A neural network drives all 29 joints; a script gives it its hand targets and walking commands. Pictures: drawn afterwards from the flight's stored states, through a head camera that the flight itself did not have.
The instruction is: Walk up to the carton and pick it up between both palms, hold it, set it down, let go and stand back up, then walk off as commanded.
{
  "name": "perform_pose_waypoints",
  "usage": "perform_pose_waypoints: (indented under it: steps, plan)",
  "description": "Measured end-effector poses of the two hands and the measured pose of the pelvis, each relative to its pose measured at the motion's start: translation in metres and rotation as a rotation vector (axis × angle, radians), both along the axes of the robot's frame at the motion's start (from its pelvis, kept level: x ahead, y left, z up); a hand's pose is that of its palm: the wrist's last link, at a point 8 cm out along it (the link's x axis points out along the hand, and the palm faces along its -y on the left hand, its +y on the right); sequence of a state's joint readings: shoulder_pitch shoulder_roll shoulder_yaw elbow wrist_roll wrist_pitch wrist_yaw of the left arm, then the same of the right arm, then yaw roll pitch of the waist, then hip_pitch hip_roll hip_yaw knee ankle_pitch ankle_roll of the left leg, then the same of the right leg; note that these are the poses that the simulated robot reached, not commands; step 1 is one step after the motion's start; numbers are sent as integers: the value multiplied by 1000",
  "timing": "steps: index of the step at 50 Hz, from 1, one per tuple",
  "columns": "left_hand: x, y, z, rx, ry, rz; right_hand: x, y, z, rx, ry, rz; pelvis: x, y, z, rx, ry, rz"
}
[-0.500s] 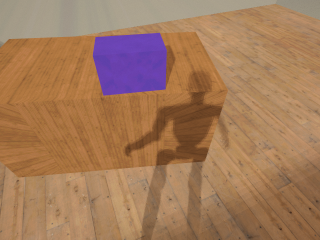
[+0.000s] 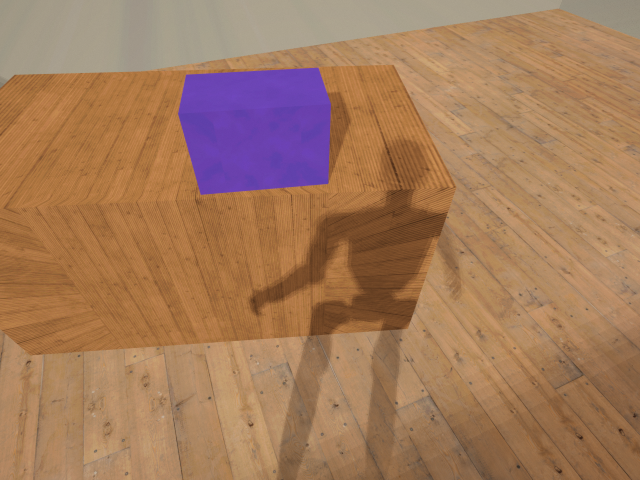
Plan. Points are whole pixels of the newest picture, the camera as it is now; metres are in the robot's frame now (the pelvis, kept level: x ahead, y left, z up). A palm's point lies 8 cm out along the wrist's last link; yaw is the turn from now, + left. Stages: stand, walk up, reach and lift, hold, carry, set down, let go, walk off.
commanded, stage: walk up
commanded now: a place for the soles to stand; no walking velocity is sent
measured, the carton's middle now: (259, 131) +0.84 +0.13 +0.01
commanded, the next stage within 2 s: none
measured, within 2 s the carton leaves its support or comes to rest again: neither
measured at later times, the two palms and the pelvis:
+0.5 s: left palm out of the picture +0.11 +0.32 -0.07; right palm out of the picture +0.10 -0.32 -0.08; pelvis +0.02 -0.01 +0.00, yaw +3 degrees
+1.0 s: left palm out of the picture +0.21 +0.41 -0.07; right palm (508, 428) +0.22 -0.24 -0.04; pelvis +0.12 +0.07 +0.02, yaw +5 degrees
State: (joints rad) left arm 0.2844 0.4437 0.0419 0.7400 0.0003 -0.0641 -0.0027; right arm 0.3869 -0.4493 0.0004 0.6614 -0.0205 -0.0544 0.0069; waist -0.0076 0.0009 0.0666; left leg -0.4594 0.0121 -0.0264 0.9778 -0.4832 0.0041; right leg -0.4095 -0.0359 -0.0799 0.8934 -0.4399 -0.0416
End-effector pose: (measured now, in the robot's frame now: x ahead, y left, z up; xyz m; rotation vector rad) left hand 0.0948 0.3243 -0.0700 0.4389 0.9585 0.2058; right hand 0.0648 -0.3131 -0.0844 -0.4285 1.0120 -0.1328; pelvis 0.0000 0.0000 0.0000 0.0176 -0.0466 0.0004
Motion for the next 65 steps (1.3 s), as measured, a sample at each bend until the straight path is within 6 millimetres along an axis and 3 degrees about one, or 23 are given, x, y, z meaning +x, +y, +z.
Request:
perform_pose_waypoints:
  steps: [9,18,24,30,35,40,46,52,58,65]
  plan:
    - [-1,11,-10,-25,32,32,12,11,8,-25,-2,24,5,11,0,-19,11,20]
    - [5,-6,-8,-17,8,33,22,-8,4,-22,-5,33,11,-8,-2,0,7,31]
    - [10,-3,-4,-9,2,36,35,-5,3,-14,-6,44,18,-7,-1,1,13,40]
    - [9,28,-4,8,-16,67,66,15,8,-24,-21,92,33,10,-3,-17,-1,82]
    - [11,65,-5,18,9,96,102,47,12,-28,-42,131,54,40,-4,-25,19,106]
    - [43,86,1,3,10,76,116,72,20,-21,-46,120,75,65,5,-42,33,96]
    - [87,91,4,-27,-15,52,134,76,38,-54,-36,102,100,74,15,-46,32,83]
    - [126,80,3,-52,-20,44,162,72,38,-52,-33,94,130,71,16,-34,32,76]
    - [168,58,0,-46,3,15,186,59,15,-19,16,71,165,57,8,-7,70,56]
    - [170,57,14,-9,20,69,240,63,14,21,-9,100,204,50,16,-11,-10,91]
